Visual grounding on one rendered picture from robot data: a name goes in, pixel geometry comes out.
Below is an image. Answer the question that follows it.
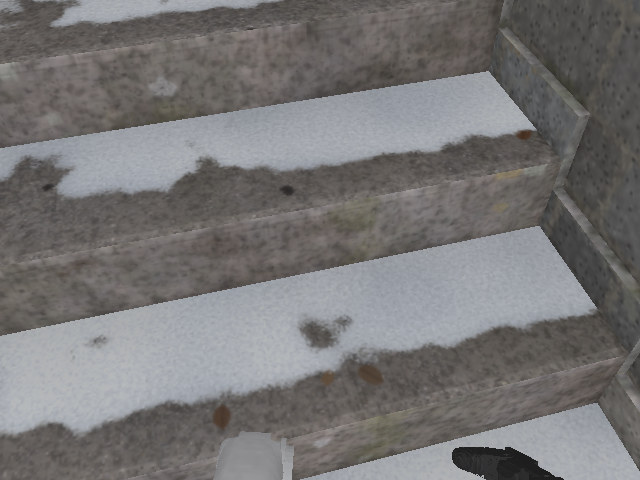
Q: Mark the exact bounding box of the robot right hand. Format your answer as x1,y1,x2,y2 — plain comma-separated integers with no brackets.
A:
452,447,564,480

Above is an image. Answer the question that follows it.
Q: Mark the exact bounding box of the left robot shin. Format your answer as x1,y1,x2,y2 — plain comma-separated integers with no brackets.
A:
216,438,233,468

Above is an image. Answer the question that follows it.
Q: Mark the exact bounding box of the robot left thigh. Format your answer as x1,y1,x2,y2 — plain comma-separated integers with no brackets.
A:
213,431,294,480

